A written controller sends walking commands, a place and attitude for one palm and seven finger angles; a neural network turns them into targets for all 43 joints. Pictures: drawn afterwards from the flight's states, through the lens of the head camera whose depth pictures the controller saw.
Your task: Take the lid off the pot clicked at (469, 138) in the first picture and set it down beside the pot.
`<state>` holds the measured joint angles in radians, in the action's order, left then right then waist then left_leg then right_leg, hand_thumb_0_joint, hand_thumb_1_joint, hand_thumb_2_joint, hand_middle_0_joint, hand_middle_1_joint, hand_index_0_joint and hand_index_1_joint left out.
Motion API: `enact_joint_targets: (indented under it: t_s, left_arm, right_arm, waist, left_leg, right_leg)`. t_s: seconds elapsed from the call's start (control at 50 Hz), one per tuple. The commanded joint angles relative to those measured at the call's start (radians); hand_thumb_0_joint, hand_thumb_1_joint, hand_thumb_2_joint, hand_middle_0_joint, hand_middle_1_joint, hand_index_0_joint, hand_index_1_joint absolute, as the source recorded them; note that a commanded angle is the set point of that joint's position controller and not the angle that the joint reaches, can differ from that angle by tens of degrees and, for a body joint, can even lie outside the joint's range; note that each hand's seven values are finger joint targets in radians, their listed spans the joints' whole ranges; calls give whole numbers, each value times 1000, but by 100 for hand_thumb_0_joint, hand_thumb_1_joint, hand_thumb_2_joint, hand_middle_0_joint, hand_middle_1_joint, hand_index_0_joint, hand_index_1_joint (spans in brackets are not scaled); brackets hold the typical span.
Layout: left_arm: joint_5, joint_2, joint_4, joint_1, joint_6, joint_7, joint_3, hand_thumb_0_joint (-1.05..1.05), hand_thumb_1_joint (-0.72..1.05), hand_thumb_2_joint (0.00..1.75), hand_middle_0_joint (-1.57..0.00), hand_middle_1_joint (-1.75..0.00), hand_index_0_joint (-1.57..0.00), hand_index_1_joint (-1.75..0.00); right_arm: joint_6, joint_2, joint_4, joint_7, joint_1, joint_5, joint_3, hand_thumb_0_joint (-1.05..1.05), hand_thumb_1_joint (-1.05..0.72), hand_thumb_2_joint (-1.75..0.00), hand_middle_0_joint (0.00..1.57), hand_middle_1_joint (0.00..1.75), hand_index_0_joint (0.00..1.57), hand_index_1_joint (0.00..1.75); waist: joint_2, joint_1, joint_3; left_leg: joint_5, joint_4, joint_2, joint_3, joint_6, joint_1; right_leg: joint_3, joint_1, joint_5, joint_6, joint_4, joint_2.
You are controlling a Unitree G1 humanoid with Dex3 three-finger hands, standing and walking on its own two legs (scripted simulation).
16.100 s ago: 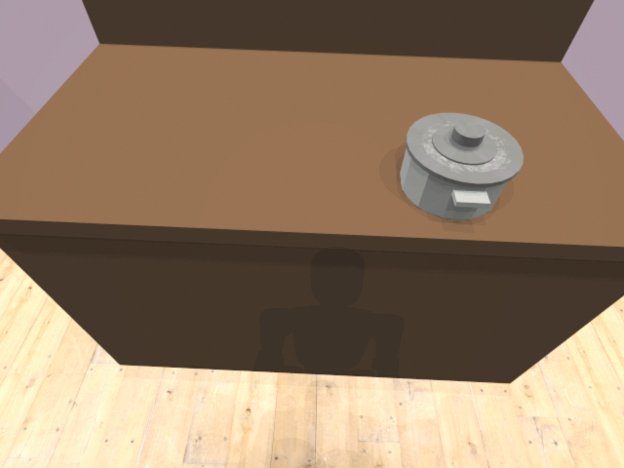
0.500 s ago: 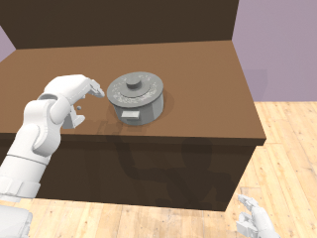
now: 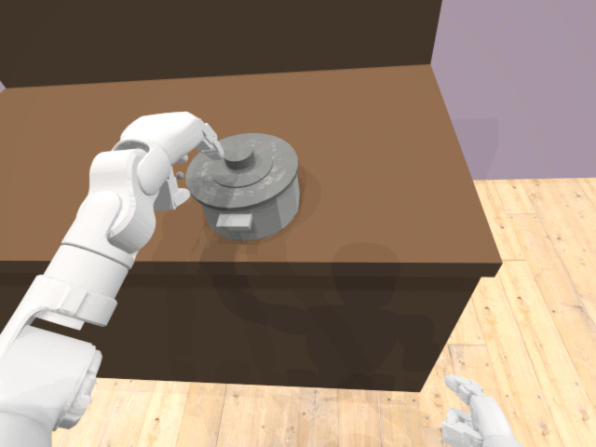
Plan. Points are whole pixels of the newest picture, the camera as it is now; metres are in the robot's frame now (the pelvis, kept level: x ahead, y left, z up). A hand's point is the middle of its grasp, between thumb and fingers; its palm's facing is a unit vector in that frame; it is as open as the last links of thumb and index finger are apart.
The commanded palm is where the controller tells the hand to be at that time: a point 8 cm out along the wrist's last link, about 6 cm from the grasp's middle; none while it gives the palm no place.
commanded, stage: move the open hand above the knob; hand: left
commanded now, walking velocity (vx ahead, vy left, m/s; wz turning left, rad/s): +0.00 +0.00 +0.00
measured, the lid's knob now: (238, 156) +0.52 +0.14 +0.11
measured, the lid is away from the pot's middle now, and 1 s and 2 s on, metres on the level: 0.00 0.00 0.00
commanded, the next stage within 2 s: lower the open fingers around the knob in 1.34 s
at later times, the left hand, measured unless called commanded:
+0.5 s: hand (219, 139) +0.47 +0.14 +0.18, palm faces -0.26 -0.05 -0.96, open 9.9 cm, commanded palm +0.47 +0.14 +0.25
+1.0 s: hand (235, 126) +0.51 +0.13 +0.18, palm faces -0.28 -0.05 -0.96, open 9.9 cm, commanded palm +0.49 +0.13 +0.25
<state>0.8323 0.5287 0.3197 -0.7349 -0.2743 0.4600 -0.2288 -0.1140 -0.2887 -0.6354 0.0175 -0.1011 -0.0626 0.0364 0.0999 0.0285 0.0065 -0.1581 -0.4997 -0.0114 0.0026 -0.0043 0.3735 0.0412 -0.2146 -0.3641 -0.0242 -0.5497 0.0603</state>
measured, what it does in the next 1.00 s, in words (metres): stands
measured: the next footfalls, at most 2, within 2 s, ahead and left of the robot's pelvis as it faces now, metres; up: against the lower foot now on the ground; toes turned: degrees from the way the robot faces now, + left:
none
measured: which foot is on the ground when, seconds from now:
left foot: down 0.00-1.00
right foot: down 0.00-1.00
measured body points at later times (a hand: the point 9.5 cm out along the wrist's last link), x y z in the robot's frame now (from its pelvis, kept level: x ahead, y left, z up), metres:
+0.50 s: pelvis +0.01 -0.01 +0.00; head +0.04 -0.04 +0.45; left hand +0.48 +0.14 +0.24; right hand +0.14 -0.26 -0.13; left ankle +0.06 +0.12 -0.73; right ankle -0.05 -0.13 -0.73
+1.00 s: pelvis +0.03 -0.01 +0.00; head +0.06 -0.05 +0.45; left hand +0.52 +0.13 +0.23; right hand +0.10 -0.27 -0.14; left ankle +0.06 +0.12 -0.73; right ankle -0.05 -0.13 -0.73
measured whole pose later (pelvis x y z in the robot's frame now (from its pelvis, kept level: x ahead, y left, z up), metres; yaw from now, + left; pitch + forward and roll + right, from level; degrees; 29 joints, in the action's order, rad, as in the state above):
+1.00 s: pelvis +0.03 -0.01 +0.00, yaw -3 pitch +6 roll +1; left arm 0.90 0.47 0.81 -1.07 -0.23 0.42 -0.22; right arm -0.13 -0.30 -0.68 0.01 -0.24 -0.07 -0.01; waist 0.07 -0.07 0.04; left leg -0.18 -0.47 0.01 -0.04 0.00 0.40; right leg 0.00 -0.25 -0.37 -0.02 -0.51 0.04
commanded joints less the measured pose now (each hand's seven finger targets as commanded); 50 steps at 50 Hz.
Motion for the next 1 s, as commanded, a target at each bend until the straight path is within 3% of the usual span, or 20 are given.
enact_joint_targets:
  t_s: [0.0, 0.04, 0.1, 0.16, 0.22, 0.26, 0.3, 0.36, 0.48, 0.52, 0.58, 0.62, 0.7, 0.76, 0.78, 0.8, 0.84, 0.88, 0.92, 0.98]
  left_arm:
    - [37, 263, -120, -527, -2, -48, 172, 0, -33, 156, -86, -8, -86, -8]
    - [35, 217, -54, -539, -10, -45, 128, 0, -33, 156, -86, -8, -86, -8]
    - [34, 211, -73, -587, -5, -41, 120, 0, -33, 156, -86, -8, -86, -8]
    - [34, 161, -9, -628, -13, -43, 76, 0, -33, 156, -86, -8, -86, -8]
    - [45, 202, 67, -662, -10, -47, 108, 0, -33, 156, -86, -8, -86, -8]
    - [48, 193, 115, -733, -7, -49, 88, 0, -33, 156, -86, -8, -86, -8]
    - [49, 186, 101, -776, 7, -54, 81, 0, -33, 156, -86, -8, -86, -8]
    - [51, 160, 142, -803, 13, -61, 68, 0, -33, 156, -86, -8, -86, -8]
    - [63, 145, 297, -826, 11, -65, 59, 0, -33, 156, -86, -8, -86, -8]
    - [68, 169, 265, -888, 22, -72, 77, 0, -33, 156, -86, -8, -86, -8]
    - [71, 143, 323, -918, 28, -75, 56, 0, -33, 156, -86, -8, -86, -8]
    - [83, 207, 400, -900, 25, -82, 106, 0, -33, 156, -86, -8, -86, -8]
    - [94, 188, 357, -890, 43, -82, 97, 0, -33, 156, -86, -8, -86, -8]
    - [91, 199, 364, -870, 39, -79, 109, 0, -33, 156, -86, -8, -86, -8]
    - [83, 165, 343, -864, 44, -72, 85, 0, -33, 156, -86, -8, -86, -8]
    - [86, 215, 353, -847, 42, -74, 128, 0, -33, 156, -86, -8, -86, -8]
    - [87, 204, 358, -861, 38, -73, 107, 0, -33, 156, -86, -8, -86, -8]
    - [85, 161, 304, -901, 42, -72, 70, 0, -33, 156, -86, -8, -86, -8]
    - [85, 196, 278, -915, 48, -79, 101, 0, -33, 156, -86, -8, -86, -8]
    - [80, 178, 271, -866, 48, -80, 96, 0, -33, 156, -86, -8, -86, -8]
  right_arm:
    - [43, -101, 144, -8, 105, 8, -39, 0, -90, -90, 20, 30, 20, 30]
    - [35, -101, 137, -11, 101, 3, -39, 0, -90, -90, 20, 30, 20, 30]
    - [36, -99, 143, -12, 101, 2, -41, 0, -90, -90, 20, 30, 20, 30]
    - [27, -101, 129, -11, 91, -3, -42, 0, -90, -90, 20, 30, 20, 30]
    - [25, -106, 116, -17, 65, 0, -45, 0, -90, -90, 20, 30, 20, 30]
    - [21, -108, 100, -23, 50, -2, -44, 0, -90, -90, 20, 30, 20, 30]
    - [27, -107, 105, -22, 31, 2, -49, 0, -90, -90, 20, 30, 20, 30]
    - [29, -107, 96, -22, 13, 2, -54, 0, -90, -90, 20, 30, 20, 30]
    - [16, -119, 71, -21, -34, 0, -64, 0, -90, -90, 20, 30, 20, 30]
    - [24, -119, 74, -22, -40, 3, -65, 0, -90, -90, 20, 30, 20, 30]
    - [27, -120, 62, -25, -76, 4, -74, 0, -90, -90, 20, 30, 20, 30]
    - [26, -128, 52, -29, -87, 4, -70, 0, -90, -90, 20, 30, 20, 30]
    - [27, -123, 72, -22, -89, 5, -77, 0, -90, -90, 20, 30, 20, 30]
    - [20, -127, 77, -18, -86, 2, -77, 0, -90, -90, 20, 30, 20, 30]
    - [21, -122, 85, -17, -89, 2, -81, 0, -90, -90, 20, 30, 20, 30]
    - [20, -128, 82, -16, -94, 3, -82, 0, -90, -90, 20, 30, 20, 30]
    - [15, -127, 80, -19, -90, -3, -77, 0, -90, -90, 20, 30, 20, 30]
    - [19, -123, 86, -20, -90, -4, -83, 0, -90, -90, 20, 30, 20, 30]
    - [27, -122, 86, -18, -93, -1, -84, 0, -90, -90, 20, 30, 20, 30]
    - [30, -119, 90, -14, -92, -1, -86, 0, -90, -90, 20, 30, 20, 30]
  waist:
    - [-115, -10, 405]
    - [-131, -21, 363]
    - [-110, -24, 405]
    - [-104, -39, 376]
    - [-132, -42, 382]
    - [-145, -54, 359]
    - [-126, -57, 414]
    - [-101, -65, 428]
    - [-153, -81, 383]
    - [-131, -81, 432]
    - [-149, -99, 421]
    - [-168, -91, 420]
    - [-122, -82, 474]
    - [-138, -81, 455]
    - [-144, -87, 455]
    - [-157, -79, 450]
    - [-157, -85, 432]
    - [-133, -98, 447]
    - [-106, -92, 478]
    - [-109, -88, 495]
  left_leg:
    - [242, -4, -63, 6, -49, -345]
    - [215, -1, -64, -3, -50, -322]
    - [232, -8, -67, -2, -53, -343]
    - [234, -7, -64, 4, -50, -350]
    - [209, -8, -66, -4, -55, -333]
    - [185, 2, -67, -7, -54, -319]
    - [203, -4, -69, -9, -58, -342]
    - [242, -7, -65, -5, -57, -368]
    - [244, -3, -60, -21, -62, -324]
    - [261, -6, -60, -20, -65, -353]
    - [267, -6, -57, -25, -69, -342]
    - [256, -6, -58, -33, -73, -315]
    - [323, -12, -52, -36, -73, -344]
    - [328, -14, -49, -44, -74, -335]
    - [346, -15, -50, -45, -78, -336]
    - [343, -18, -48, -46, -80, -333]
    - [332, -12, -47, -44, -78, -320]
    - [366, -17, -42, -41, -81, -362]
    - [356, -19, -41, -29, -79, -393]
    - [407, -26, -39, -28, -80, -398]
  right_leg:
    - [22, -56, 380, 52, 69, -89]
    - [23, -78, 378, 48, 74, -88]
    - [18, -63, 398, 49, 71, -84]
    - [25, -102, 380, 53, 70, -91]
    - [23, -91, 384, 51, 75, -90]
    - [23, -101, 375, 48, 83, -89]
    - [16, -79, 403, 49, 82, -87]
    - [18, -95, 419, 51, 77, -91]
    - [17, -93, 450, 49, 89, -92]
    - [10, -84, 467, 48, 84, -93]
    - [13, -89, 478, 48, 92, -95]
    - [2, -72, 499, 45, 91, -93]
    - [0, -56, 539, 46, 78, -88]
    - [-3, -58, 548, 42, 80, -89]
    - [1, -52, 562, 44, 85, -89]
    - [-2, -46, 572, 41, 85, -89]
    - [0, -56, 556, 41, 84, -90]
    - [3, -80, 545, 43, 92, -92]
    - [4, -85, 512, 44, 86, -95]
    - [3, -75, 542, 47, 83, -92]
